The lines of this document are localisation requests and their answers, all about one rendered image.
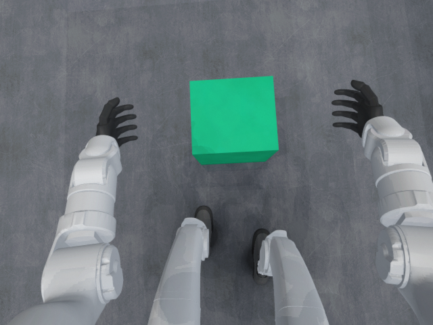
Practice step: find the robot left upper arm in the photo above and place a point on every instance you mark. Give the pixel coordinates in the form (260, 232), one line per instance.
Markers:
(78, 282)

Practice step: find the robot left shin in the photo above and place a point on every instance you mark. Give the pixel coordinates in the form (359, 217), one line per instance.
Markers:
(192, 221)

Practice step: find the left robot forearm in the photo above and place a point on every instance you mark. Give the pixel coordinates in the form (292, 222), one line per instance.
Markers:
(89, 215)

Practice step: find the robot left hand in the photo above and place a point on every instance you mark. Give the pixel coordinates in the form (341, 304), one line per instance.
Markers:
(108, 123)

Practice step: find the robot right foot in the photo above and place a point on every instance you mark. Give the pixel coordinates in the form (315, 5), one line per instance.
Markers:
(258, 237)

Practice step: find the robot right hand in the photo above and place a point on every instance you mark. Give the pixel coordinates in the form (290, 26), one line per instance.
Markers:
(367, 106)

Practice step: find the carton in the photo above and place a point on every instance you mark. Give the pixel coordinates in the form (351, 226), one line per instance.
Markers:
(233, 120)

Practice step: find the robot right upper arm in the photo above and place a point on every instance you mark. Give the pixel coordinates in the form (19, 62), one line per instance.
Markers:
(405, 259)

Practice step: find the right robot forearm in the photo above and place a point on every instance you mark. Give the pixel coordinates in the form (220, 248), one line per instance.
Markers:
(400, 172)

